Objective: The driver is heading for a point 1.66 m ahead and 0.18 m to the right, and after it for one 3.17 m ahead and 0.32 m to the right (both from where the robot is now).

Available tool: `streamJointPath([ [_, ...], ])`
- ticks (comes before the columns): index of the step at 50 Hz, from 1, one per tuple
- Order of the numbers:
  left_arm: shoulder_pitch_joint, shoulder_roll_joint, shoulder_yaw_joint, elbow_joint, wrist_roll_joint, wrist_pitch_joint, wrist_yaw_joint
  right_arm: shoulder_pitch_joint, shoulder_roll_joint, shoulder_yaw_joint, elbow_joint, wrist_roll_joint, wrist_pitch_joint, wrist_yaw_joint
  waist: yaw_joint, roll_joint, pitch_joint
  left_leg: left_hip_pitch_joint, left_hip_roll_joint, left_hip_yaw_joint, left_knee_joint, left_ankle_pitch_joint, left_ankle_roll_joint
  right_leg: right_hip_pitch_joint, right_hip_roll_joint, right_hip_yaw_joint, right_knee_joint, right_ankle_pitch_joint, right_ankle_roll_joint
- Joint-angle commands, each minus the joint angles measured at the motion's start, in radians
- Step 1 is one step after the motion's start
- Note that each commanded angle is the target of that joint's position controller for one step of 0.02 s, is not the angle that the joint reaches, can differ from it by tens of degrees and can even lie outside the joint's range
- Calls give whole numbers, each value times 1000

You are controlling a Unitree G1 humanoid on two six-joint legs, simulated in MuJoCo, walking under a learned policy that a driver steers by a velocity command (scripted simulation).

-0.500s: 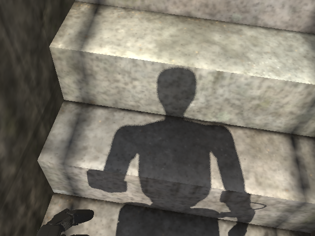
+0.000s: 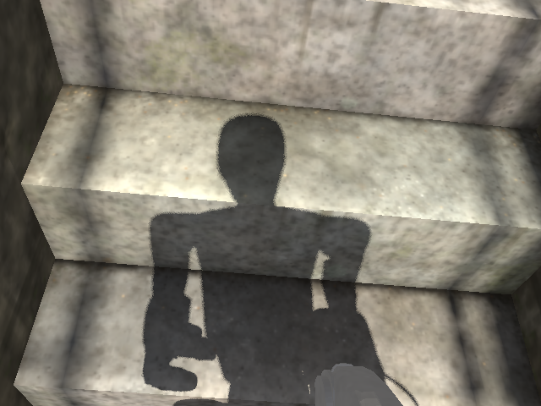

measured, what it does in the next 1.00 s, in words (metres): climbs: right foot 0.21 m higher, then left foot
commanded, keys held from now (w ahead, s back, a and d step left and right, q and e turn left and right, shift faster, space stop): e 0.38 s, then no key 0.46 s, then w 0.06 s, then no key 0.10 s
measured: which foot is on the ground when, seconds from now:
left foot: down 0.00-0.26, up 0.28-0.84, down 0.86-1.00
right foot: up 0.00-0.02, down 0.04-0.88, up 0.90-1.00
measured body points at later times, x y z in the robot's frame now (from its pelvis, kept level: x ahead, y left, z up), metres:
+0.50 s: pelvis +0.06 -0.06 +0.11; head +0.09 -0.05 +0.55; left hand +0.08 +0.17 -0.05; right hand +0.26 -0.30 +0.02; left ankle +0.06 +0.08 -0.40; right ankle +0.10 -0.12 -0.55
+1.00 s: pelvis +0.05 +0.02 +0.10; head +0.05 +0.01 +0.55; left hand +0.20 +0.24 -0.02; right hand +0.13 -0.24 -0.01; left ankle +0.11 +0.17 -0.55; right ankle +0.04 -0.08 -0.44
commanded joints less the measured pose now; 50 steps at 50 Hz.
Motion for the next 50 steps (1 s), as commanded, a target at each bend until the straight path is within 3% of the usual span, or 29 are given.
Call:
streamJointPath([
  [1, -34, 65, -11, -217, 30, 6, -140, -15, -367, -65, -26, -88, -36, 200, 154, 244, -334, -70, 414, -158, -25, 1475, 304, 398, 68, 49, -24, -104, 29],
  [2, -53, 175, 20, -188, 36, 3, -165, -101, -435, -104, -88, -77, -20, 275, 109, -2, -275, 149, 387, -73, 15, 1098, 276, 173, 80, 87, -188, -258, 17],
  [4, 4, 147, -6, -171, 11, 25, -129, -4, -326, -68, -21, -130, 0, 299, 36, 72, -286, 312, 405, -12, 89, 1122, 249, 10, 34, 202, -247, -98, -24],
  [5, -67, 99, -12, -219, -6, 35, -119, 34, -287, -53, 25, -116, 8, 283, 59, 133, -276, 293, 368, 68, 167, 1321, 253, 14, 59, 183, -242, -78, -39],
  [7, -101, 116, -2, -245, -25, 65, -123, -83, -339, -81, 0, -146, 38, 300, 101, 144, -273, 123, 356, 81, 143, 1435, 285, 108, 122, 141, -272, -20, -36],
  [10, -28, 143, 18, -215, 7, 127, -98, -181, -383, -75, -45, -114, 40, 295, 179, 125, -291, 90, 356, 117, 166, 1279, 380, 155, 173, 113, -396, -58, -11],
  [11, -6, 120, 24, -195, 10, 140, -102, -222, -364, -60, -61, -76, 63, 294, 234, 125, -315, 52, 292, 170, 244, 1369, 370, 205, 184, 108, -488, 41, -14],
  [12, 2, 131, 25, -167, 33, 167, -113, -256, -340, -45, -104, -89, 110, 290, 240, 51, -396, 13, 197, 224, 354, 1384, 338, 279, 193, 121, -604, 145, -25],
  [13, 112, 169, 33, -78, 80, 173, -109, -298, -233, -15, -119, -123, 152, 300, 247, -145, -425, -264, 93, 207, 636, 553, 239, 478, 56, 435, -784, 260, -130],
  [14, 177, 27, 36, -57, 84, 116, 49, -418, -271, -25, -246, 21, -7, 136, 260, -75, -252, -385, 29, 52, 855, 96, 91, 694, 64, 608, -930, 108, -107],
  [15, 430, 229, 45, -21, 133, 90, -57, -297, -221, -15, -75, -58, 91, 220, 393, -251, -416, -732, -112, -193, 1427, 173, 101, 667, -53, 964, -933, 198, -272],
  [17, 334, 252, 64, 29, 87, 41, -134, -412, -338, -64, -145, -40, 123, 227, 254, -88, -264, -1034, -148, -242, 1696, 117, 51, 683, -6, 792, -893, 96, -222],
  [18, 119, 84, 66, 52, 59, 36, 28, -367, -133, 11, -286, -88, 5, 130, 66, 44, -126, -746, -134, -62, 1675, -104, -95, 592, 7, 718, -1031, 1, -141],
  [21, 169, 53, 58, 86, 46, -13, 96, -289, -196, -8, -270, -57, 2, 61, 60, 63, -53, -725, -116, 9, 1722, -70, -148, 458, 27, 649, -1006, 136, -88],
  [23, 200, 89, 76, 76, 31, -21, 88, -284, -201, -16, -266, -25, 16, 74, 84, 95, -55, -708, -93, 55, 1671, -88, -167, 479, 8, 584, -987, 280, -69],
  [24, 164, 168, 31, -38, 59, -85, 9, -544, -365, -25, -344, 16, 68, 136, 183, -229, -319, -969, -37, -213, 1716, -107, -77, 527, 0, 590, -753, 515, -66],
  [26, 327, 135, 8, 19, 91, -68, -19, -583, -243, 13, -389, -42, 114, 145, 189, 56, -407, -1122, -16, -139, 1711, -78, -112, 724, -40, 653, -813, 720, -116],
  [28, 396, 163, 16, 49, 42, -88, -31, -479, -236, 11, -346, -73, 94, 138, 167, 22, -373, -1143, 7, -139, 1706, -83, -134, 752, -74, 729, -853, 700, -149],
  [30, 416, 216, 50, 78, -13, -121, -75, -489, -308, -21, -327, -56, 37, 132, 184, -50, -261, -1116, 34, -25, 1761, -220, -153, 673, -119, 757, -1030, 270, -134],
  [34, 399, 218, 60, 67, -13, -134, -62, -542, -317, -28, -331, -15, 2, 133, 233, -92, -189, -996, 29, 26, 1668, -247, -169, 583, -58, 689, -980, 213, -111],
  [38, 377, 243, 55, -32, -48, -127, -28, -507, -295, -40, -382, -32, 0, 100, 225, -156, -220, -889, -8, 47, 1432, -267, -207, 605, -72, 732, -965, 84, -125],
  [40, 293, 234, 51, -95, -28, -120, -20, -443, -259, -40, -406, -31, -19, 101, 162, -172, -176, -789, 23, 69, 1051, -255, -169, 570, -35, 680, -901, 33, -136],
  [41, 281, 205, 42, -120, -11, -81, -35, -435, -256, -46, -405, -61, 4, 121, 153, -122, -175, -655, -11, 132, 791, -358, -160, 492, 2, 605, -924, 12, -126],
  [44, 257, 154, 17, -99, 60, 80, -94, -154, -111, -6, -291, -48, 134, 222, 34, -111, -172, -99, 23, 112, 470, -69, -116, 88, 42, 494, -682, -90, -131],
  [45, 379, 69, -6, -123, 120, 90, -112, -103, -222, -35, -277, 12, 136, 195, 89, 135, -301, 116, 211, -169, 542, 50, 84, -141, 159, 308, -391, 29, 48],
  [46, 350, 93, -18, -144, 132, 106, -101, -169, -318, -68, -311, -60, 144, 151, 22, 196, -327, -88, 378, -482, 449, -173, 268, -218, 125, 250, -105, 127, 141],
  [47, 288, 110, -5, -123, 64, 75, -80, -224, -298, -59, -337, -121, 128, 147, -5, 73, -273, -252, 336, -455, 426, -329, 231, -226, 71, 331, 228, 235, 137],
  [48, 286, 112, 3, -138, 20, 36, -75, -311, -320, -57, -345, -128, 96, 154, 70, 111, -250, -373, 266, -353, 417, -414, 175, -156, 60, 325, 327, 272, 140],
  [50, 363, 198, 21, -83, 47, 1, -43, -418, -216, -2, -377, -76, 4, 134, 135, -86, -267, -495, 156, -202, 508, -376, 70, 21, -11, 389, 104, 550, 147],
])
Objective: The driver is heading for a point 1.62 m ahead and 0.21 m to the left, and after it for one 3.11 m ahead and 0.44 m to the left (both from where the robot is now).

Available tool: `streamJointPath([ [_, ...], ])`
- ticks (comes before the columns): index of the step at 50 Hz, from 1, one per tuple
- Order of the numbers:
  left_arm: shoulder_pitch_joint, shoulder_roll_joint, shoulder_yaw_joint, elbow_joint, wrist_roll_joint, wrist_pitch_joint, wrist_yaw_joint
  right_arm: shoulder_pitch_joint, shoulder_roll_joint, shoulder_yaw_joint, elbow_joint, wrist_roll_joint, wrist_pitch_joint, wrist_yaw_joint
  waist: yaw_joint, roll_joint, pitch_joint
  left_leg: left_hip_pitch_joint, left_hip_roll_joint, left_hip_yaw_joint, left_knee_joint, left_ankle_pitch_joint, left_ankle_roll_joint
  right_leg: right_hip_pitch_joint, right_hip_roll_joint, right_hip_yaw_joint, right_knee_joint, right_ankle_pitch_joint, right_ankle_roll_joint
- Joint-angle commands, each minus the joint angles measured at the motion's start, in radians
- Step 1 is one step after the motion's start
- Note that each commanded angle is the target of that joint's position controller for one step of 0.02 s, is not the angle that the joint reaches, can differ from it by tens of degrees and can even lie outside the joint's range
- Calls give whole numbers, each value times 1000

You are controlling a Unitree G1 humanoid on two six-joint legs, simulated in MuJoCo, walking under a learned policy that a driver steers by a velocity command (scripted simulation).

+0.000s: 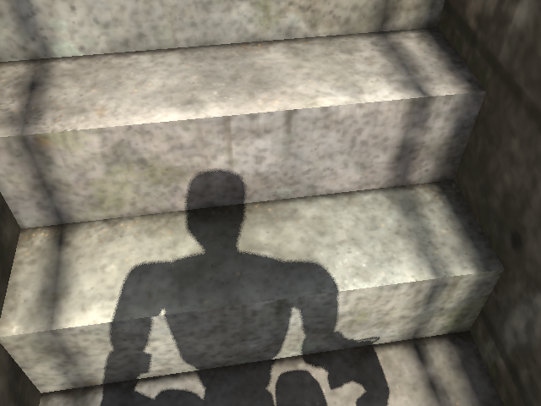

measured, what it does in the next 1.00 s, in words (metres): steps on the spot: right foot 0.22 m lower, then left foot 0.22 m higher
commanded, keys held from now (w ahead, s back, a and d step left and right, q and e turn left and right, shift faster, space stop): no key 0.82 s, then w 0.18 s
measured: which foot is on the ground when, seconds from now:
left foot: down 0.00-0.26, up 0.28-0.80, down 0.82-1.00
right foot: up 0.00-0.22, down 0.24-0.84, up 0.86-1.00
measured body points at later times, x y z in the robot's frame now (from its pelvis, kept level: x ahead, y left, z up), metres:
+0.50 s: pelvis -0.04 -0.09 -0.14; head -0.02 -0.10 +0.31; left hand -0.07 +0.14 -0.28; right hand +0.14 -0.29 -0.26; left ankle -0.02 +0.07 -0.54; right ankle -0.10 -0.17 -0.87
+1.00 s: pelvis +0.03 +0.00 -0.01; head +0.05 -0.02 +0.44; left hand +0.07 +0.25 -0.16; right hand +0.08 -0.25 -0.16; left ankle +0.09 +0.09 -0.65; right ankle -0.06 -0.13 -0.57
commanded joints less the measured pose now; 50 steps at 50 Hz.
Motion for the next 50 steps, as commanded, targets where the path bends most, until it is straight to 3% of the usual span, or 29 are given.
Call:
streamJointPath([
  [1, 89, 104, 20, -37, 6, -60, 29, -221, -137, -14, -140, 60, -124, -34, 85, 95, -57, 41, 190, -407, -328, 103, 132, 13, -110, 89, 64, 206, 41],
  [3, 8, 159, 42, -50, 24, -40, 38, -170, -150, -20, -136, 80, -144, -54, 56, 107, -26, -5, 195, -399, -268, 102, 138, 36, -111, 94, 87, 121, 52],
  [5, -32, 115, 27, -48, 52, -15, 46, -19, -121, -13, -93, 78, -142, -70, 2, 95, -10, 83, 204, -428, -163, 170, 166, -56, -130, 96, -48, 128, 37],
  [7, 103, 151, 35, 11, 64, -40, -26, -230, -183, -16, -184, 103, -187, -63, 90, 59, -52, -285, 136, -271, -24, 79, 69, 406, -142, 1, -153, 259, -12],
  [8, 141, 179, 54, 4, 58, -47, -44, -272, -196, -24, -217, 110, -210, -66, 119, 143, -19, -298, 122, -212, 37, 128, 36, 518, -161, -28, -335, 254, -1],
  [10, 57, 134, 38, -47, 73, -33, -97, -163, -149, 1, -184, 182, -198, -106, 54, 39, 62, -201, 119, -260, 166, 221, 29, 578, -227, -115, -1010, 465, -44],
  [11, 51, 64, 38, -39, 19, -23, -135, -146, -155, -6, -202, 175, -157, -111, 50, 65, 181, -186, 124, -269, 208, 311, 75, 600, -185, -241, -1310, 554, -64],
  [13, 196, 16, 65, 8, -13, -27, -163, -44, -75, 16, -157, 86, -76, 5, 51, 3, 95, -354, 20, -178, 594, 12, 20, 831, -171, -199, -1281, 518, -188],
  [14, 111, 208, 90, -39, -43, -58, -201, 70, -41, 16, -183, 81, -70, 54, -37, -205, -20, -508, -87, -106, 904, -271, -87, 902, -337, 95, -1038, 1166, -401],
  [16, 190, 337, 130, -2, -3, -133, -173, -47, -154, -16, -152, 126, -82, 13, 101, -125, -85, -879, -121, -157, 1354, -223, -127, 1187, -496, 279, -1113, 1140, -444],
  [18, 142, 252, 103, 25, 54, -142, -136, 20, -78, -14, -98, 122, -99, -34, 29, -25, -5, -905, -10, -362, 1277, 202, -99, 1119, -625, 417, -1144, 1015, -479],
  [19, 129, 192, 85, 36, 85, -127, -133, -72, -82, 1, -115, 127, -97, -41, 41, 100, 143, -983, 32, -365, 1262, 269, -76, 1045, -650, 504, -1252, 746, -497],
  [24, 134, 98, 21, 91, -7, -145, -93, -137, -107, 14, -119, 84, -99, -21, 57, 14, 41, -828, 15, -186, 1191, 146, -73, 1009, -414, 227, -1313, 461, -339],
  [26, 216, 126, 32, 136, 39, -146, -65, -205, -99, 32, -149, 81, -83, 2, 101, 9, 52, -909, 29, -121, 1197, 110, -43, 1073, -388, 169, -1333, 419, -304],
  [28, 335, 108, 32, 218, 67, -127, -92, -220, -63, 49, -130, 86, -86, 5, 135, 13, 102, -1032, 56, -136, 1170, 160, 2, 1150, -433, 179, -1363, 401, -324],
  [31, 418, 86, 33, 292, 74, -131, -103, -232, -26, 67, -98, 79, -80, 26, 128, 5, 141, -1154, 125, -141, 1204, 109, 60, 1162, -465, 186, -1431, 194, -290],
  [32, 376, 86, 35, 278, 47, -136, -110, -242, -22, 73, -88, 72, -74, 44, 114, 22, 153, -1135, 128, -87, 1110, 30, 50, 1155, -428, 134, -1470, 39, -256],
  [35, 236, 42, 11, 290, 53, -123, -121, -344, 32, 84, -84, 95, -42, 92, 70, -45, 236, -785, 129, 3, 907, 38, 69, 780, -390, 43, -1610, -45, -234],
  [36, 180, 27, 6, 307, 37, -120, -133, -262, 85, 93, -73, 87, -29, 104, 19, -98, 220, -549, 111, 47, 970, 102, 71, 643, -377, -46, -1634, 142, -223],
  [39, 126, 181, 35, 329, 0, -148, -117, -167, -14, 55, -49, 88, -1, 119, -74, -68, 30, -187, 3, 142, 675, 231, 82, 740, -353, -167, -1442, 1242, -233],
  [41, 50, 249, 63, 320, -44, -150, -121, -93, -61, 34, -28, 88, -12, 86, -91, -165, -80, -79, -56, 123, 252, 211, 109, 1005, -367, -164, -1242, 1684, -248],
  [42, 268, 156, 44, 428, 13, -153, -129, -85, -75, 27, 2, 118, -23, 57, 22, -196, -153, 217, -49, 48, 234, 269, 187, 796, -402, -132, -1175, 1831, -272],
  [44, 187, 76, 33, 436, 53, -105, -173, 261, -198, -33, 145, 37, 28, 33, -81, 205, -340, 494, 126, -458, -310, 282, 349, 536, -206, -154, -863, 661, -191],
  [45, 154, 34, 42, 460, 53, -80, -176, 314, -159, -35, 161, 14, 20, 45, -118, 392, -237, 333, 259, -676, -535, 13, 377, 432, -127, -63, -331, 256, -128],
  [46, 128, -36, 22, 450, -6, -71, -158, 279, -150, -41, 174, 10, 1, 19, -104, 380, -116, 243, 247, -686, -511, -215, 271, 227, -150, 24, -95, 268, -157],
  [47, 65, -49, 20, 454, -24, -92, -135, 222, -152, -48, 196, 39, -13, 18, -86, 288, 13, 132, 191, -572, -466, -227, 246, 151, -139, -3, 16, 286, -157],
  [48, 18, -17, 31, 446, -9, -112, -110, 163, -84, -25, 207, 64, -26, 38, -65, 167, 7, 146, 185, -512, -451, -152, 270, 121, -122, 0, 77, 230, -165],
  [49, -123, -138, 36, 243, 28, -131, -22, -1, -60, -72, 203, 93, -68, -79, 64, -4, 99, -4, 231, -559, -410, -171, 242, 320, -43, -67, 109, 204, -138],
  [50, -139, -130, 40, 229, 45, -125, -2, -45, -34, -56, 225, 73, -90, -109, 78, -70, 128, -75, 221, -526, -396, -199, 217, 291, -29, -75, 158, 228, -126],
])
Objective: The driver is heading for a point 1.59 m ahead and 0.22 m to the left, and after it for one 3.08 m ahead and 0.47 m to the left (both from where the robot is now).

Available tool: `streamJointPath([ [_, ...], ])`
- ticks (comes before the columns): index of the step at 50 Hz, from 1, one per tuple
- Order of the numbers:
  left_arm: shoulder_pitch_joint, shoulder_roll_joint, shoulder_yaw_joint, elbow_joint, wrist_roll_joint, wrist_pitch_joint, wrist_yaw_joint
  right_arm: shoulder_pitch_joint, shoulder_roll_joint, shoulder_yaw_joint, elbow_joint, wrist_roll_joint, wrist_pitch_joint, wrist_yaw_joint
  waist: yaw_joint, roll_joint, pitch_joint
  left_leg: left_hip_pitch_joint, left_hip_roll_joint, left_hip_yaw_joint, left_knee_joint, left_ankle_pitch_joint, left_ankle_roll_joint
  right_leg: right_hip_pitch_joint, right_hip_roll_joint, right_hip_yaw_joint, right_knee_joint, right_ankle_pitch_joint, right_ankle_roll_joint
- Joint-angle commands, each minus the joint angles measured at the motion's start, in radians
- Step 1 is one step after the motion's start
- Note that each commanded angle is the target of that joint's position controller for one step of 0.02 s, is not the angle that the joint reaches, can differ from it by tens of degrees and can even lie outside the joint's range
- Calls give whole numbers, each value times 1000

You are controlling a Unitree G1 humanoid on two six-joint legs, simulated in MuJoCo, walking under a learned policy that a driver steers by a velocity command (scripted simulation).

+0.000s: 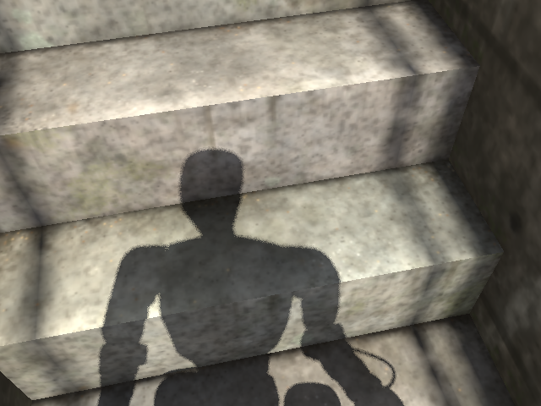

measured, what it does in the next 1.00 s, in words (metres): climbs: right foot, then left foot 0.21 m higher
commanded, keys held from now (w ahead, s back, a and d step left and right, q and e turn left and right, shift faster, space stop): w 0.96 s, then no key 0.04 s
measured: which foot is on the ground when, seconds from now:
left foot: down 0.00-0.32, up 0.34-0.74, down 0.76-1.00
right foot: up 0.00-0.24, down 0.26-0.80, up 0.82-1.00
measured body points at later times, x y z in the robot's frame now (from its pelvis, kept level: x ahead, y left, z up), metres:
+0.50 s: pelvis +0.08 -0.01 +0.09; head +0.10 -0.02 +0.54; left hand +0.12 +0.23 -0.05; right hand +0.12 -0.24 -0.06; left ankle +0.04 +0.11 -0.44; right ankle +0.09 -0.14 -0.64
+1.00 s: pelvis +0.25 +0.10 +0.22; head +0.23 +0.18 +0.66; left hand +0.45 +0.33 +0.09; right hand +0.23 -0.15 +0.10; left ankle +0.27 +0.24 -0.43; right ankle +0.20 -0.04 -0.24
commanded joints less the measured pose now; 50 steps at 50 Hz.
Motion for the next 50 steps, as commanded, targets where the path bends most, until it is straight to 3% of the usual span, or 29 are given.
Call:
streamJointPath([
  [1, -54, -114, -1, -175, 19, -15, 96, -113, -16, -31, 17, 1, -75, -93, 122, -98, 45, 17, 219, -583, -517, -311, 118, -63, 75, -25, 316, -9, 8],
  [2, -9, 6, -5, -66, -63, 4, 26, -96, 66, 52, 17, -40, -85, 11, 48, 256, -14, 129, 134, -449, -599, -314, 103, -300, 26, 155, 335, -17, -43],
  [6, 98, 41, 0, -27, -19, -10, 9, -185, -34, 39, 5, 2, -112, 33, 113, 36, -48, -28, 151, -337, -596, -211, 94, -159, -44, -2, 134, -99, -25],
  [10, -94, 33, 6, -105, 13, 24, 56, 74, -73, 32, 97, -18, -131, 18, -17, 108, -75, 207, 231, -481, -637, -264, 168, -236, -128, -40, -254, -91, 103],
  [11, -136, 45, 3, -135, 12, 23, 52, 123, -110, 22, 86, 25, -127, 16, -65, 105, -47, 288, 234, -424, -738, -272, 203, -207, -82, -201, -480, -324, 134],
  [13, -355, 5, -8, -211, 2, 32, 58, 227, -105, 8, 134, 22, -102, 25, -140, 105, 36, 301, 284, -485, -802, -269, 236, -40, -95, -264, -908, -423, 115],
  [14, -352, -42, -7, -233, -35, 3, 36, 211, -95, 5, 150, 46, -86, 42, -120, 115, 42, 278, 221, -376, -777, -248, 226, 141, 0, -361, -976, -405, 115],
  [15, -17, -123, -18, -139, -145, -15, 127, 152, -99, -33, 87, -16, -61, -93, 29, 232, 88, 254, 122, -330, -786, -122, 160, 359, 58, -313, -1095, -411, 66],
  [17, 185, 65, 33, -92, -32, -40, 190, 89, 33, -7, 71, 41, -84, -112, 106, -205, 106, -145, 13, -116, -280, 183, 57, 759, -129, 34, -1131, -401, -27],
  [19, 221, 71, 48, -144, 8, -11, 234, 135, 36, -33, 94, 11, -90, -72, 151, 18, 26, -27, 36, -182, 300, 105, -32, 612, -459, 366, -1314, -116, -160],
  [21, 101, 67, 60, -176, 19, -14, 231, 96, 43, -39, 23, 1, -79, -71, 80, 77, 79, -52, 64, -239, 489, 132, -46, 491, -402, 190, -1310, -247, -158],
  [22, 88, 121, 88, -163, 36, -21, 227, -17, 85, -20, -73, -15, -71, -74, 74, -37, 147, -224, 37, -228, 613, 153, -37, 519, -342, 157, -1313, -435, -147],
  [25, 210, 58, 87, -110, 22, -77, 208, -109, 40, -23, -216, -5, -96, -70, 97, -147, 51, -453, 28, -279, 875, 111, 6, 732, -316, 129, -1336, -550, -157],
  [26, 264, -58, 19, -87, 14, -85, 106, 29, 1, 3, -164, -2, -59, 37, 107, -121, -116, -535, 25, -299, 999, 38, 111, 713, -307, 204, -1301, -655, -163],
  [29, 253, -17, 24, -42, 11, -101, 52, 13, 63, 26, -222, -56, -27, 84, 29, -47, 70, -721, 83, -271, 1124, -25, 199, 583, -329, 129, -1388, -618, -183],
  [32, 317, -30, -13, 38, 64, -101, 61, -44, 99, 67, -267, -24, -6, 68, -18, -74, 67, -910, 133, -293, 1256, -1, 260, 586, -379, 106, -1457, -614, -160],
  [34, 270, -7, -21, 2, 93, -107, 39, -174, -11, 46, -311, -12, -10, 37, -33, 26, 6, -694, 178, -189, 856, 155, 224, 418, -316, -34, -1481, -533, -112],
  [37, 179, 248, 39, -87, -22, -54, -1, -331, -16, 75, -342, 6, 32, 52, -74, -171, -75, -19, 41, -91, 285, -286, -6, -5, -295, -80, -1646, -172, -184],
  [38, 216, 264, 35, -74, -3, -52, -18, -283, 4, 94, -319, -7, 27, 64, -77, -145, -129, -64, 22, -69, 238, -272, -13, 184, -355, -85, -1563, 85, -168],
  [39, 151, 218, 19, -108, -39, -81, -5, -23, -68, 56, -188, -32, -36, 59, -110, -119, -246, 57, -89, 23, 331, -145, -1, 356, -327, -158, -1344, 610, -151],
  [40, 200, 196, 10, -89, 20, -94, -17, 112, -148, 45, -109, -19, -68, 47, -128, 8, -296, 225, 27, -267, 116, -40, 122, 213, -239, -193, -1044, 986, -110],
  [41, 134, 208, 28, -106, 38, -82, -42, 316, -202, 32, -47, -22, -85, 40, -190, 144, -331, 431, 84, -621, -262, -193, 216, 38, -117, -151, -756, 780, -80],
  [42, 177, 80, 18, -98, 74, -52, -92, 553, -326, 7, 63, -11, -61, 32, -205, 329, -460, 663, 246, -1092, -606, -255, 277, -156, -42, 8, -371, 183, -50],
  [43, 87, 38, 34, -102, 4, -47, -76, 506, -339, -6, 55, -15, -66, 52, -231, 390, -311, 581, 288, -1194, -663, -530, 243, -361, 23, 181, 61, 146, -90],
  [44, 24, -60, 16, -113, -34, -39, -52, 436, -306, -10, 104, 1, -62, 57, -201, 428, -202, 421, 263, -1005, -603, -502, 248, -461, 44, 177, 310, 160, -132],
  [45, -79, -131, 21, -263, 48, -42, 23, 137, -115, -19, 60, 28, -86, -34, 24, 165, -187, 376, 191, -848, -607, -568, 95, -199, 69, 85, 306, -43, -46],
  [46, -90, -92, 35, -263, 36, -28, 46, -1, -101, -14, 41, 12, -94, -62, 38, 125, -192, 373, 208, -789, -590, -465, 47, -246, 74, 63, 417, -3, -15],
  [48, -59, -153, 17, -314, 50, 29, 66, -136, 14, 10, 33, 6, -117, -82, 167, 336, -20, 190, 212, -676, -540, -469, 37, -322, 53, 122, 479, -79, -1],
  [50, -126, -90, 39, -324, 32, 55, 98, -121, 59, 20, 26, -1, -150, -83, 110, 378, 102, 169, 247, -550, -601, -329, 36, -455, 79, 94, 590, -148, -16],
])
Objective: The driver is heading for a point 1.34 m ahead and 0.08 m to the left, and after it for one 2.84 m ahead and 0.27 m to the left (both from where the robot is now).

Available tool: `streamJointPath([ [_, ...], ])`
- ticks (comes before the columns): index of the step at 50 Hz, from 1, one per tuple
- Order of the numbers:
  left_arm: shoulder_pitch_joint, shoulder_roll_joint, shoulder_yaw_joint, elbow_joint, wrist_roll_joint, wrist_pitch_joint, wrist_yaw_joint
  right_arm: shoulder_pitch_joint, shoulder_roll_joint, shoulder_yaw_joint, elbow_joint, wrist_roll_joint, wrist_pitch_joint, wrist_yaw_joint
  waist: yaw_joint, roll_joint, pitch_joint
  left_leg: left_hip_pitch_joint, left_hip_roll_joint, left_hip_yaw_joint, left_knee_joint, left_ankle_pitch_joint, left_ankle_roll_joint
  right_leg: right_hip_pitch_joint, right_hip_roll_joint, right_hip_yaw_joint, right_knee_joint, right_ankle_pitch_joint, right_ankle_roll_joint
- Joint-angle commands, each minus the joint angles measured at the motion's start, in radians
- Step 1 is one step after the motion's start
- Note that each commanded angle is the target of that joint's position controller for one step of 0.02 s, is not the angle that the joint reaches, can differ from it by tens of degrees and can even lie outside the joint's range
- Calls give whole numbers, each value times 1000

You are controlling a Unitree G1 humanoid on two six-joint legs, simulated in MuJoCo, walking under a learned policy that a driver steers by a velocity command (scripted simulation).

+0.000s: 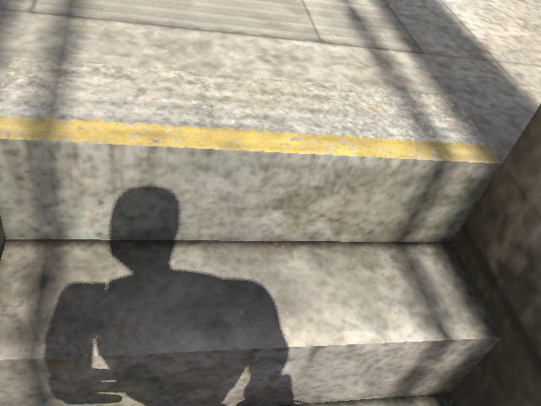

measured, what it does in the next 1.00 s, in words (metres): climbs: right foot 0.21 m higher, then left foot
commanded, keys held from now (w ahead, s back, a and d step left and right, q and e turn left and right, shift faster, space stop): no key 0.42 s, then q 0.04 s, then w+q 0.54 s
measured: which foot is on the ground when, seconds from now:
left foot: down 0.00-0.38, up 0.40-0.86, down 0.88-1.00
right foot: up 0.00-0.32, down 0.34-0.88, up 0.90-1.00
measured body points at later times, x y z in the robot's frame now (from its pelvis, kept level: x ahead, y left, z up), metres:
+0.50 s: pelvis +0.19 -0.13 +0.18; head +0.21 -0.13 +0.63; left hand +0.35 +0.10 +0.06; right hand +0.20 -0.39 +0.03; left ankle +0.11 +0.06 -0.38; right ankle +0.32 -0.23 -0.43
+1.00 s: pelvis +0.26 -0.16 +0.27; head +0.26 -0.13 +0.72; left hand +0.38 +0.09 +0.15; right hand +0.31 -0.41 +0.15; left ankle +0.27 -0.05 -0.43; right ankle +0.25 -0.27 -0.31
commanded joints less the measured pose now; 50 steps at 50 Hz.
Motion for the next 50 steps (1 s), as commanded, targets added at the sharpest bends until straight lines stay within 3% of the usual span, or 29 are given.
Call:
streamJointPath([
  [1, 48, -54, -77, -126, -11, 29, 40, -171, -17, 0, -123, -19, -85, -23, 97, 472, 280, 92, 193, -398, -704, -65, 151, -325, -35, 118, 165, -128, 9],
  [2, 175, 110, -53, -12, -171, -56, -24, -175, -30, 30, -141, -20, -101, 113, 40, 421, 336, 118, 118, -280, -648, 88, 230, -417, -59, 128, -111, -34, -25],
  [3, 20, -68, -81, -152, -5, 11, 28, -98, -77, -16, -134, -11, -110, 5, 74, 301, 234, 142, 226, -342, -721, 261, 203, -242, -31, 60, 101, -106, 9],
  [4, 115, 7, -89, -17, -131, -36, -42, -161, -100, 1, -131, -47, -106, 106, 51, 428, 248, 92, 179, -254, -704, 226, 238, -315, -90, 4, -15, -55, -51],
  [7, -85, -67, -137, -135, -99, -37, -29, 10, -181, -30, -46, -68, -88, 107, -15, 357, 111, 405, 236, -227, -801, 677, 229, -433, -154, -139, 137, -353, -35],
  [9, -274, -44, -172, -245, -109, -25, 17, 226, -100, -14, 91, -104, -80, 88, -126, 250, 87, 777, 330, -281, -784, 709, 190, -839, -200, 8, 253, -592, -66],
  [12, -481, -123, -229, -376, -89, 20, 11, 313, -77, -15, 200, -154, -14, 101, -108, 148, 100, 819, 332, -213, -920, 392, 136, -995, -354, -43, -232, -455, -147],
  [14, -525, -177, -272, -372, -62, 89, -69, 86, -209, -52, 76, -39, 3, 153, -26, 342, 71, 80, 282, -31, -1230, 351, 186, -39, -271, -223, -311, -357, -71],
  [15, -266, -111, -233, -280, -91, 93, -98, 109, -260, -57, 67, -15, -15, 173, 71, 391, 12, 185, 241, 65, -1160, 546, 144, 81, -197, -213, -249, -336, -47],
  [17, 18, 31, -144, -130, -65, 43, -96, -42, -326, -56, -48, 39, -69, 176, 241, 381, -54, 370, 192, 127, -908, 1620, 132, 243, -72, -308, -611, -134, 2],
  [18, 120, 133, -111, -53, -62, 22, -96, 51, -224, -45, -28, 23, -76, 196, 187, 222, -218, 342, 143, 80, -661, 1495, 53, 547, -117, -123, -786, 298, -87],
  [20, 522, 274, -35, 99, -33, 35, -98, 94, -134, -37, -79, -51, -22, 232, 216, -105, -447, -108, -79, -176, -105, 296, 17, 960, -402, 660, -1476, -385, -186],
  [22, 357, 270, -41, 63, -35, -26, -76, 86, -154, -109, -24, 39, 3, 190, 165, -145, -148, -183, -121, -403, 523, 482, -14, 524, -397, 735, -1474, -437, -155],
  [26, -171, -45, -126, 5, -122, -90, -48, 20, 6, -12, -31, 81, 23, 135, -57, 170, -20, -226, 8, -250, 622, 438, -16, 76, -361, 377, -1511, -822, -3],
  [27, -67, -174, -140, 62, -106, -23, 73, -119, -22, -42, -220, -31, 56, 23, -96, 304, 94, -2, -24, -195, 594, 612, 48, -14, -361, 305, -1403, -665, -21],
  [28, -158, -26, -139, -15, -90, -86, -20, -85, -62, -22, -101, 79, 30, 57, -77, 162, -81, -247, 23, -220, 497, 516, -49, 142, -338, 140, -1473, -546, 17],
  [29, 5, -68, -117, 53, -99, -53, 96, -150, -34, -37, -251, -25, 59, -3, -78, 254, 148, -68, -29, -171, 481, 589, 22, 93, -358, 98, -1441, -391, -45],
  [30, -62, 67, -98, 4, -40, -106, 11, -184, -80, -22, -188, 77, 29, 39, -29, 52, -76, -353, 22, -183, 528, 470, -45, 275, -354, 48, -1494, -438, -25],
  [31, 106, -42, -108, 14, -55, -72, 93, -131, -37, -43, -228, 5, 81, -25, -30, 290, 91, -66, -32, -124, 478, 515, 34, 233, -404, 61, -1504, -277, -55],
  [32, 123, 51, -106, 33, -83, -54, 116, -81, -2, -27, -224, 1, 93, -32, -83, 167, 97, -113, -61, -35, 556, 462, 35, 198, -365, 27, -1586, -603, -89],
  [35, 121, 60, -93, -24, -85, -64, 135, -116, -41, -36, -307, -45, 116, -9, -78, 103, 165, -198, -21, -28, 481, 467, 57, 322, -384, -49, -1590, -718, -103],
  [40, 166, 72, -87, -116, -70, -17, 184, -127, -32, -21, -333, 4, 100, 3, -19, 57, 122, 88, 24, 115, -241, 46, 106, 432, -406, -183, -1561, -838, -102],
  [42, 234, 89, -82, -112, -92, 8, 165, -67, -60, -40, -311, -14, 104, 7, 10, -5, 44, 257, 30, 158, -386, 1, 142, 536, -449, -181, -1539, -871, -117],
  [44, 250, 33, -89, -132, -99, 32, 125, 59, -75, -54, -211, -30, 97, 21, -11, 189, 106, 379, -43, 158, -620, -9, 134, 422, -342, -253, -1244, -901, -89],
  [45, 174, 15, -85, -183, -95, 41, 93, 142, -159, -88, -201, -65, 100, 5, -91, 416, 151, 453, 181, -297, -743, -228, 231, 164, -261, -286, -960, -711, -26],
  [46, 118, -6, -92, -235, -36, 34, 67, 23, -207, -111, -256, -45, 107, -16, -75, 511, 233, 305, 314, -849, -962, -692, 327, 14, -183, -169, -673, -495, 65],
  [47, 90, 20, -82, -253, -6, 3, 60, -118, -198, -103, -312, -31, 82, -5, -17, 404, 263, 245, 319, -879, -1023, -525, 337, -7, -184, -100, -438, -320, 120],
  [49, 104, -2, -86, -251, -45, -11, 70, -178, -191, -99, -320, -90, 71, -7, 23, 236, 199, 221, 209, -526, -847, -59, 292, 9, -164, -86, -296, -169, 156],
  [50, 71, -72, -109, -300, -60, -14, 93, -232, -240, -106, -334, -117, 62, -22, 59, 311, 176, 224, 151, -473, -832, 38, 287, -37, -157, -69, -205, -191, 150],
])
